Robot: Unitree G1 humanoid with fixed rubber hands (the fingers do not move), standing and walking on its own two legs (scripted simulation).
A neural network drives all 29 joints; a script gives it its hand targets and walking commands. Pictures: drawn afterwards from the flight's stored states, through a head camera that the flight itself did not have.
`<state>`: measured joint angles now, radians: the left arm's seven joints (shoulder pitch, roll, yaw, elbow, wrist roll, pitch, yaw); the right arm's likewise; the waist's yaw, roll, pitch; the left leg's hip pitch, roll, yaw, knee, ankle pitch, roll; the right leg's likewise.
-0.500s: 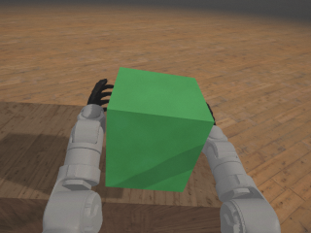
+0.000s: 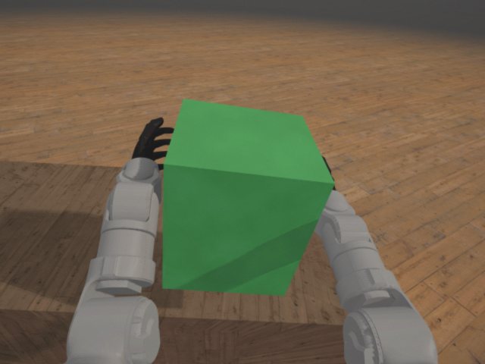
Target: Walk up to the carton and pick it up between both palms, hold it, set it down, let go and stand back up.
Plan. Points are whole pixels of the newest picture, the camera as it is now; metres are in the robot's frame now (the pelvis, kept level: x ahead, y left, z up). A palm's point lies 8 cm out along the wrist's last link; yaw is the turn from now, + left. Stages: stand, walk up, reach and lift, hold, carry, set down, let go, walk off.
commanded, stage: hold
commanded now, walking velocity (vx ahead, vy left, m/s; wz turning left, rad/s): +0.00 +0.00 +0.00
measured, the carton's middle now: (234, 199) +0.37 +0.02 +0.16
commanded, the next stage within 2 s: none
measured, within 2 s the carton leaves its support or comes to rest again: neither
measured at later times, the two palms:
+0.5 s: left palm (140, 159) +0.36 +0.16 +0.23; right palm (323, 188) +0.37 -0.13 +0.18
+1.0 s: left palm (138, 160) +0.36 +0.17 +0.23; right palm (323, 186) +0.37 -0.13 +0.19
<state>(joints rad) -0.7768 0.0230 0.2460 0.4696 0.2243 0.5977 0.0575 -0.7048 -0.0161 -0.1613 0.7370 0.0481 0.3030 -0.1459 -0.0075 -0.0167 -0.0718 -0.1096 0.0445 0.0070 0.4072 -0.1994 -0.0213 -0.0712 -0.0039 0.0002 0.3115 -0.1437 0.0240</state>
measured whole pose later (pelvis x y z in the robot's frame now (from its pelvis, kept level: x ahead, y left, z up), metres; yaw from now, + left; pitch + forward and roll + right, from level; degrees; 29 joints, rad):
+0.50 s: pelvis +0.00 +0.00 +0.00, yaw +0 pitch -7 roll -1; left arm -0.78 0.02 0.25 0.41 0.24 0.65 0.04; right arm -0.71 -0.02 -0.15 0.68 0.07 0.35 -0.15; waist -0.01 -0.02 -0.07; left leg -0.09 0.04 0.01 0.41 -0.20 -0.02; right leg -0.05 0.00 0.00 0.31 -0.14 0.02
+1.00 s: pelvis +0.00 +0.00 +0.00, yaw +0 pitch -7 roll -1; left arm -0.76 0.02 0.25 0.37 0.25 0.67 0.03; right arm -0.71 -0.02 -0.14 0.66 0.08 0.38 -0.16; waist -0.01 -0.02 -0.06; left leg -0.09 0.04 0.00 0.41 -0.20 -0.02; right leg -0.05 0.00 0.00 0.31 -0.14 0.02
